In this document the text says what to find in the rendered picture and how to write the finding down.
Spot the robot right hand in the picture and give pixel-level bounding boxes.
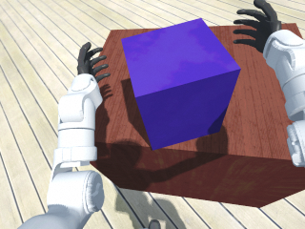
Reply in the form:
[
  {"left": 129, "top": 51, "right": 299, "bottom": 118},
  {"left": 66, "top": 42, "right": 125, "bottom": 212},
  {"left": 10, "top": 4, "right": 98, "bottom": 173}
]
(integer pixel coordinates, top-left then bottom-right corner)
[{"left": 233, "top": 0, "right": 282, "bottom": 53}]

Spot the pedestal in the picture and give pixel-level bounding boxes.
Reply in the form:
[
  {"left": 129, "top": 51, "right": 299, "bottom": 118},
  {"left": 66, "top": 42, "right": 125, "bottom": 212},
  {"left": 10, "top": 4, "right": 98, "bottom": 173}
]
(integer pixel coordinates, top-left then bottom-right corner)
[{"left": 90, "top": 23, "right": 305, "bottom": 208}]

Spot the robot right upper arm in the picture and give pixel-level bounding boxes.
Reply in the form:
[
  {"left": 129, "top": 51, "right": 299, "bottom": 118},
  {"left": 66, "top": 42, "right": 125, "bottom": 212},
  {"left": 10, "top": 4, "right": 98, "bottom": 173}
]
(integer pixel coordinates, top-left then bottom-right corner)
[{"left": 286, "top": 119, "right": 305, "bottom": 168}]

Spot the robot left hand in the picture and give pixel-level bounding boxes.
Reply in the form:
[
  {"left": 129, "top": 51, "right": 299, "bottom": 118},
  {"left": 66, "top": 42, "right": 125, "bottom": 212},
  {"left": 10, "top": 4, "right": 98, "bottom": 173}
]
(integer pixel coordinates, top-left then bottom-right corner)
[{"left": 76, "top": 42, "right": 111, "bottom": 83}]

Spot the robot right forearm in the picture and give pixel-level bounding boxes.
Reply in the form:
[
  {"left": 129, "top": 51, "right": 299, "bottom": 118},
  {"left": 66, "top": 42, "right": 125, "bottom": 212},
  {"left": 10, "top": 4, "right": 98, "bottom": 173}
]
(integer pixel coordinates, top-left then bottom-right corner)
[{"left": 263, "top": 30, "right": 305, "bottom": 122}]

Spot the robot left foot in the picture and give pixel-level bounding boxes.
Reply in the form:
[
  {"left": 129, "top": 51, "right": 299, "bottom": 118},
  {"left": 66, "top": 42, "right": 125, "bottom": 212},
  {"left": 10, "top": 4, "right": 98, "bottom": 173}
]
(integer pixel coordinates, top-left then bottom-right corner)
[{"left": 148, "top": 219, "right": 161, "bottom": 229}]

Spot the carton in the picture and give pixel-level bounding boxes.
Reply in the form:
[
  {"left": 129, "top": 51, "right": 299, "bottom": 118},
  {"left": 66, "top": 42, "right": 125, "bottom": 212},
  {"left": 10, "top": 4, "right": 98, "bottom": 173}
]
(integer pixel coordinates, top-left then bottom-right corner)
[{"left": 121, "top": 18, "right": 241, "bottom": 151}]

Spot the robot left upper arm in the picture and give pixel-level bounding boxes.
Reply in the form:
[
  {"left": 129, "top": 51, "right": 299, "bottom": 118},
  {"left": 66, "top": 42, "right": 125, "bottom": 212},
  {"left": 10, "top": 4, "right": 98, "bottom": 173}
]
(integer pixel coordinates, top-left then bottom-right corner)
[{"left": 17, "top": 170, "right": 105, "bottom": 229}]

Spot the robot left forearm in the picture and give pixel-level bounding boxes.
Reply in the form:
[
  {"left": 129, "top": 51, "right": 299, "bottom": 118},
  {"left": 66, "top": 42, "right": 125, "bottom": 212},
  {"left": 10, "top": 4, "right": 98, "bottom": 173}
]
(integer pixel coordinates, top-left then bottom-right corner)
[{"left": 47, "top": 73, "right": 103, "bottom": 209}]

